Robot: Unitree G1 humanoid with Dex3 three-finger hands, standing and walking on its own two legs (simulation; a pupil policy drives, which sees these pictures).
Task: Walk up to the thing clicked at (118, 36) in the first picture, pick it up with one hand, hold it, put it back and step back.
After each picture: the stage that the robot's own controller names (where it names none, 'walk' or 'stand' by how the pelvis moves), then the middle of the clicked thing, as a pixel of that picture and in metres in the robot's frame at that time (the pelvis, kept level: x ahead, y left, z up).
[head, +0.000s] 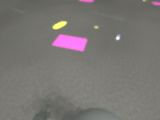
stand; (117, 37) +2.04 -0.67 -0.72
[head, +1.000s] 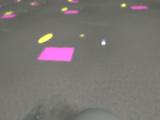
walk; (103, 42) +1.99 -0.15 -0.69
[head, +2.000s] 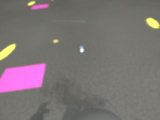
walk; (81, 49) +1.34 +0.30 -0.71
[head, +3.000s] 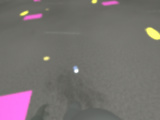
walk; (75, 69) +0.87 +0.33 -0.72
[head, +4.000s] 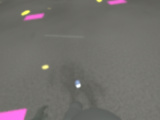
walk; (77, 84) +0.57 +0.24 -0.71
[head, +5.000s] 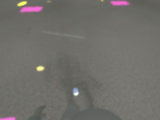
walk; (75, 91) +0.42 +0.17 -0.70
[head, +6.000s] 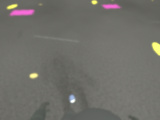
stand; (72, 98) +0.35 +0.18 -0.72
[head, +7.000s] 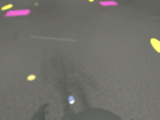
stand; (71, 99) +0.32 +0.20 -0.71
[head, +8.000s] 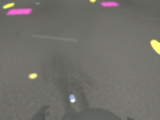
stand; (72, 98) +0.34 +0.19 -0.72
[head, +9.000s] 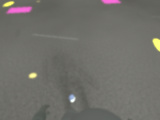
stand; (71, 98) +0.32 +0.20 -0.72
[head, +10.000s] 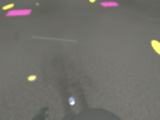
stand; (71, 100) +0.31 +0.19 -0.72
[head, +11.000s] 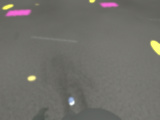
stand; (71, 101) +0.31 +0.19 -0.73
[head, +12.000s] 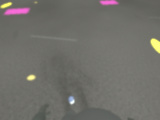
go down; (71, 100) +0.31 +0.19 -0.72
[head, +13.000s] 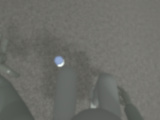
go down; (59, 61) +0.38 +0.26 -0.30
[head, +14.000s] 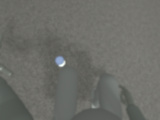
approach; (60, 61) +0.37 +0.26 -0.29
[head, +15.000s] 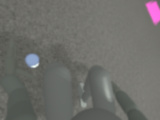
close in; (32, 61) +0.34 +0.29 -0.21
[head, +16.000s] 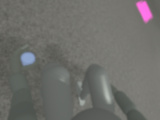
close; (28, 60) +0.35 +0.30 -0.21
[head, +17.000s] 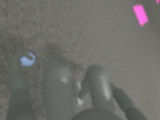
lift; (28, 60) +0.34 +0.30 -0.22
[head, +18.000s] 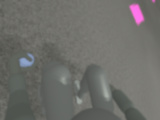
lift; (26, 61) +0.33 +0.30 -0.22
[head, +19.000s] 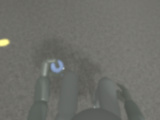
lift; (58, 68) +0.31 +0.23 -0.05
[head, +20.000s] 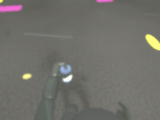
hold; (66, 74) +0.32 +0.17 +0.01
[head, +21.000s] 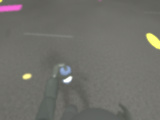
hold; (66, 75) +0.32 +0.17 -0.01
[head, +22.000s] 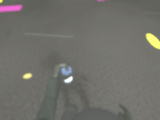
hold; (67, 75) +0.32 +0.17 -0.01
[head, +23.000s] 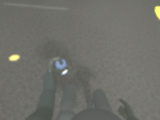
crouch; (61, 67) +0.36 +0.20 -0.07
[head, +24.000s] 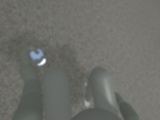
lower; (38, 57) +0.38 +0.28 -0.20
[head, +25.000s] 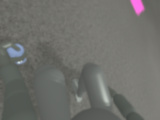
lower; (17, 54) +0.39 +0.32 -0.22
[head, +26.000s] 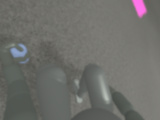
lower; (20, 54) +0.38 +0.32 -0.22
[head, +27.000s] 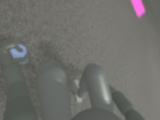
lower; (20, 54) +0.37 +0.32 -0.22
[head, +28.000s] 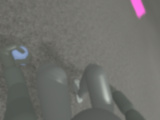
loosen; (21, 56) +0.37 +0.32 -0.21
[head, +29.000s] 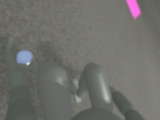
withdraw; (23, 59) +0.36 +0.29 -0.22
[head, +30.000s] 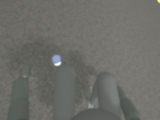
stand; (56, 60) +0.38 +0.27 -0.28
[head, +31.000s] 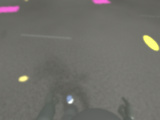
stand; (69, 99) +0.32 +0.18 -0.65
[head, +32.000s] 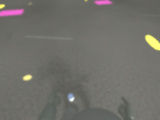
stand; (70, 97) +0.35 +0.20 -0.66
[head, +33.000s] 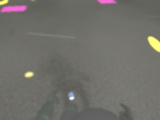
stand; (71, 95) +0.35 +0.20 -0.68
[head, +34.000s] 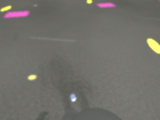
stand; (73, 97) +0.36 +0.19 -0.72
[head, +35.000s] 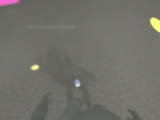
walk; (77, 82) +0.44 +0.18 -0.71
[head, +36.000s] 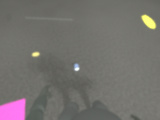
walk; (76, 67) +0.69 +0.18 -0.69
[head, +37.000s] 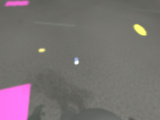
stand; (76, 61) +0.98 +0.24 -0.70
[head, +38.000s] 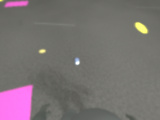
stand; (77, 61) +0.96 +0.23 -0.72
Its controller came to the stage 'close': yes
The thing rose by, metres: 0.70
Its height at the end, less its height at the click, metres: +0.00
